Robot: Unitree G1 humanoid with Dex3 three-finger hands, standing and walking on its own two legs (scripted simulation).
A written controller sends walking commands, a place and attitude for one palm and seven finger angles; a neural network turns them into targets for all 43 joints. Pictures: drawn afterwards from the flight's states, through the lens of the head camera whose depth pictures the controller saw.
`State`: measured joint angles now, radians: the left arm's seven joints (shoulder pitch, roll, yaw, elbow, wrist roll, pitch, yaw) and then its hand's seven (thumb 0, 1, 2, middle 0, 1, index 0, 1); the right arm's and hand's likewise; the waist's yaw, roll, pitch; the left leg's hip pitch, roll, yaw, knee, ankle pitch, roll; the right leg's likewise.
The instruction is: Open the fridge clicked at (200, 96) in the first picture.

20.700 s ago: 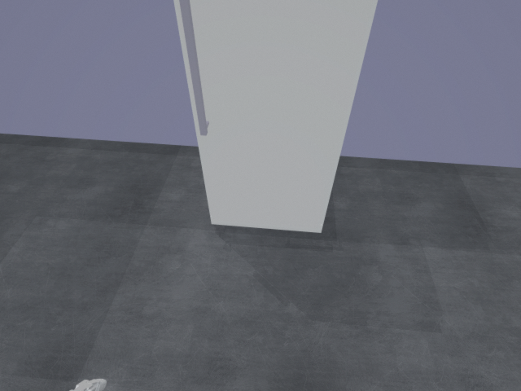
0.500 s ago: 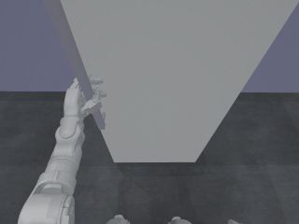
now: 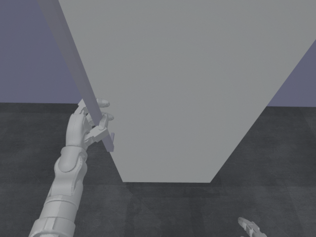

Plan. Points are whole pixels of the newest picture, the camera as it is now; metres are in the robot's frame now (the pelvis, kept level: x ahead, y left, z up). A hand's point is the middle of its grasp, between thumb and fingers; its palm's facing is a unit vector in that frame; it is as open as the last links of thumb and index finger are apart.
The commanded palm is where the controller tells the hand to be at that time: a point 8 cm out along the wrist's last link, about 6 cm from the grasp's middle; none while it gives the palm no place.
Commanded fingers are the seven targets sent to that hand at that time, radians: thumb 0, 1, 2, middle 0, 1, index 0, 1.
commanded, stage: pull the door a little, standing still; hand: left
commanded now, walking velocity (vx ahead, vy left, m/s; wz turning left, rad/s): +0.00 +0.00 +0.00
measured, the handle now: (92, 92) +0.42 +0.16 +0.14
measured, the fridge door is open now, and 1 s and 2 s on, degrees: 0 2 40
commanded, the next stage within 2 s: walk backward, drawing the door open in 0.28 s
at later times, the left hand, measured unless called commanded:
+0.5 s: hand (101, 148) +0.31 +0.14 +0.08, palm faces -0.11 -0.99 -0.12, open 6.1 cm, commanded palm +0.28 +0.20 +0.06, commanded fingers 0.00 0.90 0.90 -0.45 -1.40 -0.45 -1.40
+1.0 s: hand (106, 128) +0.36 +0.13 +0.07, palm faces +0.27 -0.94 -0.22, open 6.0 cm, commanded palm +0.31 +0.17 +0.06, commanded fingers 0.00 0.90 0.90 -0.45 -1.40 -0.45 -1.40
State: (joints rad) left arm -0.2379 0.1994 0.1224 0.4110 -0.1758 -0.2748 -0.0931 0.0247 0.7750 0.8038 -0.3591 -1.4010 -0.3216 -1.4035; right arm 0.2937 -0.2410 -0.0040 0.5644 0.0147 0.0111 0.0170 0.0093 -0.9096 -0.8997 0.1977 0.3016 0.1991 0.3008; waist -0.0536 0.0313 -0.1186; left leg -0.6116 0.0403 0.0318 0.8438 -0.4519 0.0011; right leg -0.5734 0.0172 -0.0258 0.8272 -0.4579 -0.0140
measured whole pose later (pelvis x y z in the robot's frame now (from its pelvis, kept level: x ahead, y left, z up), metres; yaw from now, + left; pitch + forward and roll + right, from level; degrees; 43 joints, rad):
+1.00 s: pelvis +0.14 -0.04 +0.00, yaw +2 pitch -10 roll +4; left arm 0.39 0.17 0.07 -0.21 0.02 -0.03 0.18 0.02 0.70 0.81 -0.37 -1.35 -0.32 -1.40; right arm 0.19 -0.14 0.03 0.60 -0.08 -0.11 -0.02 0.01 -0.91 -0.90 0.20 0.30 0.32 0.37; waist -0.06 -0.07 0.09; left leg -0.37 -0.06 0.02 0.52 0.01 0.00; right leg -0.29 0.05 0.03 0.98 -0.59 0.01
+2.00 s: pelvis +0.05 -0.32 +0.03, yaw +38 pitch +0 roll +3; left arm 0.35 0.20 0.13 0.00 0.00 -0.15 0.15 -0.02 0.67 0.79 -0.32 -1.29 -0.40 -1.40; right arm 0.24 -0.25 -0.02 0.60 -0.02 -0.06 -0.10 0.01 -0.91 -0.90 0.20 0.30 0.20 0.30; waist -0.02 -0.04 -0.02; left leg -0.24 -0.03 0.12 0.77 -0.52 0.01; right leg -0.37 -0.07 -0.28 0.38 -0.04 -0.10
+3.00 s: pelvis +0.13 -0.65 +0.04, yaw +74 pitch -1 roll -4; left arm 0.21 0.25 0.11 -0.01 0.01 -0.14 0.10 -0.05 0.65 0.78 -0.34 -1.33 -0.38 -1.40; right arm 0.25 -0.18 0.01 0.60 -0.01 -0.13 -0.09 0.01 -0.91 -0.90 0.20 0.30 0.20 0.30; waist 0.05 0.07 0.12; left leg -0.30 0.16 -0.10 0.48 -0.18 -0.06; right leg -0.36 -0.05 0.01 0.79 -0.42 0.07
